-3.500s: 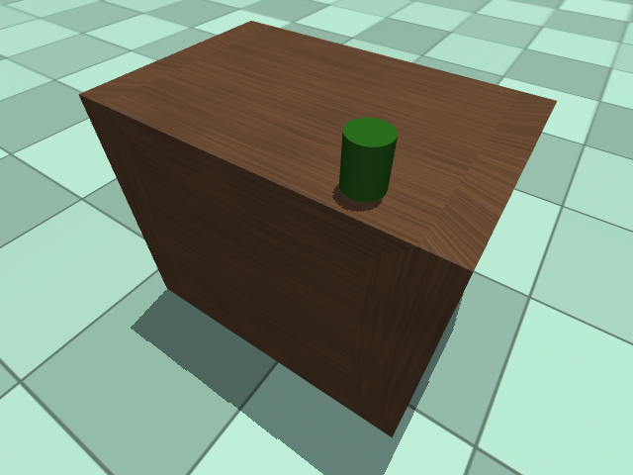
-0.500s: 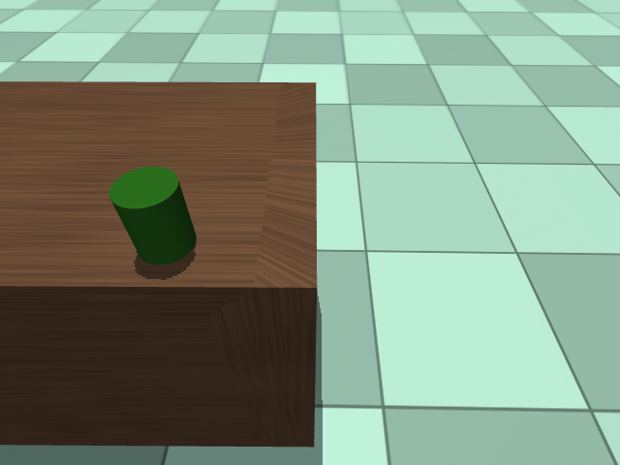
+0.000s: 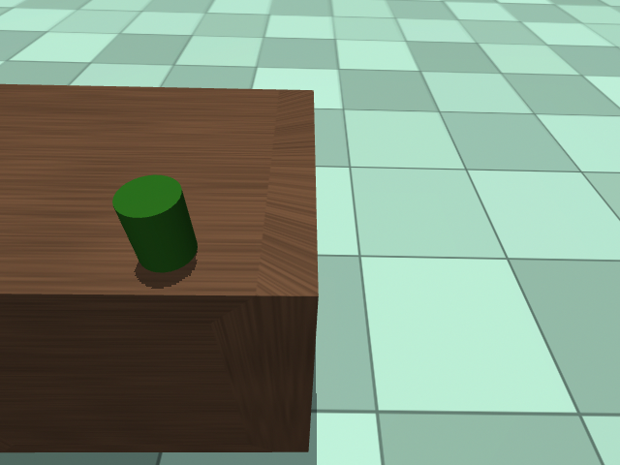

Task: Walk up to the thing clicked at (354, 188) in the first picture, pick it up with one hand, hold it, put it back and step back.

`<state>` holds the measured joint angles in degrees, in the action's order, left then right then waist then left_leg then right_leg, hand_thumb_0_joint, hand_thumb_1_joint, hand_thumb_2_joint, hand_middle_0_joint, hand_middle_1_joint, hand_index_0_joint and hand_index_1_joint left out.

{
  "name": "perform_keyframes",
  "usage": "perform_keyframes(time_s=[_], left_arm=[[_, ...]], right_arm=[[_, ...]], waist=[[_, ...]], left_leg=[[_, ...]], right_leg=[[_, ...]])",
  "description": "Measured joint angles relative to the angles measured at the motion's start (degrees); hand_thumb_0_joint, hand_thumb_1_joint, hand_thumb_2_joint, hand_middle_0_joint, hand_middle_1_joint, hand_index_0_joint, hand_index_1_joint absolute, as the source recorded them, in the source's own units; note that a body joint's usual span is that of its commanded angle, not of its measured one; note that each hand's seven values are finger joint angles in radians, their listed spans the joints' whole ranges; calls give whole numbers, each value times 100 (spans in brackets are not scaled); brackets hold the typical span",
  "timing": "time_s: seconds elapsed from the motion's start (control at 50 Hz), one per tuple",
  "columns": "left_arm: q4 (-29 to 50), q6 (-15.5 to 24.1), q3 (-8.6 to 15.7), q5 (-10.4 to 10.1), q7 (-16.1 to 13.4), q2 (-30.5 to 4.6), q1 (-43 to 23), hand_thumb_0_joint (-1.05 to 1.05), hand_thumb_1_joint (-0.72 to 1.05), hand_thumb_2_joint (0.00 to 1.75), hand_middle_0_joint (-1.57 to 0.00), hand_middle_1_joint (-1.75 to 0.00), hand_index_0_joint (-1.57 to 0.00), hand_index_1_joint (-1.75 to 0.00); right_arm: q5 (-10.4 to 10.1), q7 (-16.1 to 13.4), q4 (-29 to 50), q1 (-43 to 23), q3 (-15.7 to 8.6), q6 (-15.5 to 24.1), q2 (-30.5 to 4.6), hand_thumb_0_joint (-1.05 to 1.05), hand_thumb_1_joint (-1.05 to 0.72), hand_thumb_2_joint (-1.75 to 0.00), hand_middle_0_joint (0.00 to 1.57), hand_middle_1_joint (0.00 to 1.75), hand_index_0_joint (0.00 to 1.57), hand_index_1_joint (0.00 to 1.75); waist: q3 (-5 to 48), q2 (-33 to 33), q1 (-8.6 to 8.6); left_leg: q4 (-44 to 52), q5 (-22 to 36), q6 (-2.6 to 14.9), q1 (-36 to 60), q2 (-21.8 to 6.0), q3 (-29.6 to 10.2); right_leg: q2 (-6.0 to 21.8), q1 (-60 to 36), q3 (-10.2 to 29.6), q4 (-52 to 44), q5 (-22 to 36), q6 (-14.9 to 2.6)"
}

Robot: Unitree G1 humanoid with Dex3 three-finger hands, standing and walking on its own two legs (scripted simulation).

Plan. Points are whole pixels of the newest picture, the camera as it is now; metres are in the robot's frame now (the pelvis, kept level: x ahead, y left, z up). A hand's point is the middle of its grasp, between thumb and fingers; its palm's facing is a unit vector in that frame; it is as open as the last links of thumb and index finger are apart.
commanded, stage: walk up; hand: left
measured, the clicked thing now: (158, 224) +0.45 +0.23 +0.08
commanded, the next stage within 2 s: stand in 0.52 s
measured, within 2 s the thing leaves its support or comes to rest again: neither
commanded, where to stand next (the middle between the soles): +0.07 +0.01 m, yaw +2 degrees
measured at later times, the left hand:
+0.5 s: hand out of the picture +0.09 +0.25 -0.16, palm faces +0.01 -0.95 -0.32, open 7.4 cm
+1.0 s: hand out of the picture +0.08 +0.26 -0.15, palm faces -0.01 -0.94 -0.34, open 7.4 cm
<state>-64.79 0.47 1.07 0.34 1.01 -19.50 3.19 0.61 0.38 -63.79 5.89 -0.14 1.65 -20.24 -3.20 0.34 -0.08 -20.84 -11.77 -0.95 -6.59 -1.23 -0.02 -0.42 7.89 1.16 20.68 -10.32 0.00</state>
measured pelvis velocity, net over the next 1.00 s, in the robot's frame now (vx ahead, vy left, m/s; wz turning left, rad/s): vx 0.01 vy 0.00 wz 0.01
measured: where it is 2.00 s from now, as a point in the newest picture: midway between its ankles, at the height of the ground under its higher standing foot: outside the picture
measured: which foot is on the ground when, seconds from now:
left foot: down 0.00-1.00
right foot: down 0.00-1.00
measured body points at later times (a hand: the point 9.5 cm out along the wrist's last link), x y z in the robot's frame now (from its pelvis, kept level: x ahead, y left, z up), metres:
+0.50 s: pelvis +0.01 +0.00 +0.00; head +0.02 +0.00 +0.45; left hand +0.09 +0.30 -0.13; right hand +0.09 -0.30 -0.13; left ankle +0.00 +0.13 -0.75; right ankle +0.01 -0.12 -0.75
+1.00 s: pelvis +0.01 +0.00 +0.00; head +0.02 +0.00 +0.45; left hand +0.09 +0.30 -0.13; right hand +0.09 -0.30 -0.13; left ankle +0.00 +0.13 -0.75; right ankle +0.01 -0.12 -0.75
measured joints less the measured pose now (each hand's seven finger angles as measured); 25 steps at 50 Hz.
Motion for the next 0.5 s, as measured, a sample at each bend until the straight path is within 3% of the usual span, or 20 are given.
perform_keyframes(time_s=[0.5], left_arm=[[-112, -12, 32, 15, -29, 25, 150, 1, 91, 90, -20, -30, -21, -30]], right_arm=[[-6, -16, -124, 3, -34, -28, 39, 1, -90, -90, 20, 30, 21, 30]], waist=[[35, -42, 15]], left_leg=[[168, 10, 19, 108, 33, -23]], right_leg=[[36, -115, -25, -153, -12, 25]])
